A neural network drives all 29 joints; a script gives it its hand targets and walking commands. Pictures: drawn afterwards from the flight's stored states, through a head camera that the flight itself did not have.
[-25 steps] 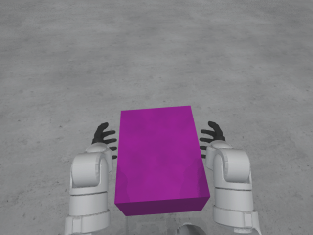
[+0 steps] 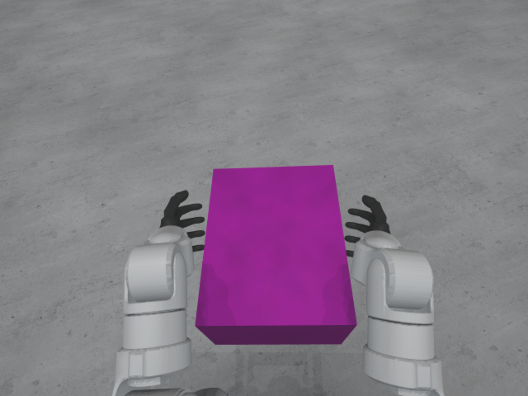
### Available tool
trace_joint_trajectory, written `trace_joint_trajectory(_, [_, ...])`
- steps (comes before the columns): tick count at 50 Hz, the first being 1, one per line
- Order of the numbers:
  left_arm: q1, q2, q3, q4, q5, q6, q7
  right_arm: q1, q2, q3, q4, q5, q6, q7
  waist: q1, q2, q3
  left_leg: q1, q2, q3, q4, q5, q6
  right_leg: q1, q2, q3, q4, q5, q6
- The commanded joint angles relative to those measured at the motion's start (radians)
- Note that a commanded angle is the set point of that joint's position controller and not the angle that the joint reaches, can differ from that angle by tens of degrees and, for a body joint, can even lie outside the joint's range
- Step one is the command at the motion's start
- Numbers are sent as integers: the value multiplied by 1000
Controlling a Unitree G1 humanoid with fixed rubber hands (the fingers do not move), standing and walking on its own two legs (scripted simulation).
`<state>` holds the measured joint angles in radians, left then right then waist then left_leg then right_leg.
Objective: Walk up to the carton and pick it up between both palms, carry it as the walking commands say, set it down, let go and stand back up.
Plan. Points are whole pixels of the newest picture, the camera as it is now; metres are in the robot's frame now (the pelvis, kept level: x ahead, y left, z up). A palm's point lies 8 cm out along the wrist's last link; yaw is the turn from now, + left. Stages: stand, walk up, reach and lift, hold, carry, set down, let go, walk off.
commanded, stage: carry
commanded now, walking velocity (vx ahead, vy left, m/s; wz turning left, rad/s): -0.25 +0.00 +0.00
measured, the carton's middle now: (275, 253) +0.33 -0.03 +0.00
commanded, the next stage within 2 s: none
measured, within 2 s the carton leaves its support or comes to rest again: neither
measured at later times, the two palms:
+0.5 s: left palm out of the picture +0.09 +0.16 +0.09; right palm out of the picture +0.09 -0.12 +0.09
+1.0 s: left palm out of the picture -0.07 +0.18 +0.09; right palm out of the picture -0.05 -0.10 +0.09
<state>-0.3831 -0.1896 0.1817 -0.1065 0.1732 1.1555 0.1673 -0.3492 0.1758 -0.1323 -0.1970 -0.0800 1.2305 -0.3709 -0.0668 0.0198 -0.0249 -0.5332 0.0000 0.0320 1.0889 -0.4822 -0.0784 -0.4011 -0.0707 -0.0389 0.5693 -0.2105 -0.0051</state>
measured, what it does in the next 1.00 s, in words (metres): walks backwards: left foot, then right foot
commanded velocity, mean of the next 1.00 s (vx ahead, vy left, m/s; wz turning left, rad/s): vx -0.10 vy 0.00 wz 0.00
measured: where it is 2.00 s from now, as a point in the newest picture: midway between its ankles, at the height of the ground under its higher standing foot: outside the picture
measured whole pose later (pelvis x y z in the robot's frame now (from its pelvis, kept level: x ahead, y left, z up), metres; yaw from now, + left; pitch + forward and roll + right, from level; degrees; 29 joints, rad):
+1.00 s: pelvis -0.35 +0.02 +0.00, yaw +1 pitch +2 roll +0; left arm -0.34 -0.18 0.17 -0.04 0.15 1.17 0.24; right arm -0.37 0.19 -0.16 -0.01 -0.17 1.19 -0.26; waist 0.03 -0.02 -0.11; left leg -0.38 0.05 0.09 0.54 -0.23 -0.02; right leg -0.41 -0.06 -0.07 0.52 -0.17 0.02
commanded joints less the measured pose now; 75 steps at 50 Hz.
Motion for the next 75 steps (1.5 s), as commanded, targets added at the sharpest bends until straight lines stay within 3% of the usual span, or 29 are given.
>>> trace_joint_trajectory(1, [-336,-958,-607,9,-402,38,-324,-526,964,680,19,443,10,534,81,-246,-355,5,0,19,-158,-71,-2,327,-231,183,-99,577,-160])
trace_joint_trajectory(4, [-340,-968,-636,-4,-406,43,-322,-513,977,667,44,431,14,537,92,-264,-383,143,-24,44,-410,-24,33,289,-228,200,-135,484,-136])
trace_joint_trajectory(6, [-356,-989,-666,-20,-420,47,-320,-499,1003,661,49,432,9,539,81,-219,-404,326,16,33,-700,152,61,202,-186,169,-122,366,-58])
trace_joint_trajectory(7, [-374,-1000,-677,-16,-428,46,-320,-490,1025,652,57,431,8,541,83,-122,-401,434,111,-62,-764,142,66,90,-144,136,-66,197,-2])
trace_joint_trajectory(8, [-406,-1018,-704,-53,-443,46,-325,-477,1031,631,68,411,-10,543,69,190,-364,465,371,-315,-740,396,168,-161,-13,-19,27,-51,68])
trace_joint_trajectory(9, [-456,-1035,-735,-90,-470,46,-331,-497,1038,624,39,408,-19,546,60,307,-322,345,465,-341,-726,681,266,-183,19,-52,256,-387,65])
trace_joint_trajectory(11, [-544,-1068,-766,-84,-522,35,-334,-529,1026,596,5,406,-23,547,58,146,-309,275,381,-226,-704,771,243,-155,53,40,558,-343,44])
trace_joint_trajectory(14, [-561,-1067,-784,-74,-545,33,-327,-514,1006,553,19,375,-30,542,67,164,-324,372,258,-86,-658,745,176,-214,69,34,615,-244,51])
trace_joint_trajectory(20, [-421,-1017,-713,34,-491,65,-323,-431,960,540,77,329,-33,533,58,198,-369,458,281,-209,-691,643,232,-105,74,-25,302,-349,66])
trace_joint_trajectory(24, [-388,-1031,-674,60,-476,60,-336,-462,981,574,52,342,-35,533,64,165,-381,382,252,-219,-710,394,195,107,78,-52,-99,-195,34])
trace_joint_trajectory(26, [-406,-1025,-661,51,-468,52,-344,-475,994,598,56,357,-40,535,55,15,-364,183,178,-154,-637,213,100,325,-67,105,-295,-186,12])
trace_joint_trajectory(27, [-384,-1029,-648,87,-435,39,-342,-523,995,626,14,376,-38,538,66,-304,-302,-29,40,4,-514,77,39,269,-330,402,-347,-185,-101])
trace_joint_trajectory(28, [-413,-1063,-655,56,-447,36,-349,-587,1011,653,-4,397,-39,539,66,-263,-242,52,65,-10,-315,-1,47,84,-377,343,-304,-21,-159])
trace_joint_trajectory(30, [-457,-1060,-661,20,-473,28,-353,-649,1043,686,-18,442,-44,545,57,-144,-232,78,46,-21,-153,70,49,36,-248,161,-247,53,-113])
trace_joint_trajectory(32, [-448,-1029,-638,12,-459,24,-346,-647,1034,707,-19,475,-32,548,59,-192,-251,61,56,-2,-200,120,28,115,-171,79,-211,85,-77])
trace_joint_trajectory(35, [-385,-995,-615,38,-419,27,-330,-614,989,685,15,472,-6,551,79,-223,-287,109,34,34,-383,39,13,203,-169,107,-143,252,-101])
trace_joint_trajectory(38, [-346,-985,-616,67,-396,34,-322,-544,987,664,85,448,14,555,84,-190,-347,314,71,35,-692,264,20,202,-151,105,-80,391,-48])
trace_joint_trajectory(40, [-371,-1000,-627,78,-396,35,-331,-508,1009,642,135,416,4,557,86,-43,-379,398,193,-54,-602,450,60,111,-95,69,-78,326,20])
trace_joint_trajectory(42, [-434,-1027,-656,49,-426,30,-347,-533,1020,616,116,397,-16,557,77,36,-342,276,178,-56,-663,313,56,148,-69,46,-99,45,30])
trace_joint_trajectory(46, [-532,-1034,-677,26,-473,23,-358,-564,1022,561,128,368,-41,550,63,36,-242,161,154,-65,-736,-75,62,59,-68,84,-165,-197,32])
trace_joint_trajectory(59, [-449,-1034,-632,135,-445,4,-364,-554,991,576,121,348,-79,546,84,60,-285,93,176,-40,-752,-171,86,48,13,-38,-22,-138,36])
trace_joint_trajectory(63, [-452,-1025,-635,125,-451,-4,-364,-554,988,586,107,349,-78,543,88,13,-274,86,147,29,-668,-163,82,3,10,-15,-45,-213,21])
trace_joint_trajectory(66, [-444,-996,-562,204,-403,-27,-366,-540,967,543,177,314,-101,534,80,-253,-309,240,3,148,-304,52,75,-155,-107,175,-339,-429,12])
trace_joint_trajectory(69, [-447,-999,-576,156,-422,-54,-371,-572,986,590,116,330,-132,524,61,-285,-325,290,-22,137,-287,64,121,-173,-126,85,-373,-455,25])
trace_joint_trajectory(71, [-484,-1001,-629,52,-459,-39,-361,-625,1006,638,30,402,-113,522,52,-170,-294,248,24,68,-579,44,146,-62,-90,27,-214,-345,33])
trace_joint_trajectory(72, [-438,-953,-498,267,-344,-59,-355,-577,954,496,259,302,-136,526,60,21,-308,215,174,-171,-752,-150,176,-68,-24,-35,-65,-242,71])
trace_joint_trajectory(73, [-423,-968,-553,201,-362,-76,-352,-518,971,538,224,292,-152,532,57,161,-275,84,282,-362,-863,-374,209,-77,19,-37,149,-211,73])
trace_joint_trajectory(74, [-388,-929,-430,399,-253,-120,-350,-495,918,385,439,180,-190,545,74,155,-256,23,324,-352,-890,-371,210,-24,-3,10,211,-129,60])
trace_joint_trajectory(75, [-394,-949,-492,284,-279,-167,-346,-471,935,447,332,207,-233,553,72,145,-262,31,303,-263,-865,-238,173,-1,0,4,224,-69,50])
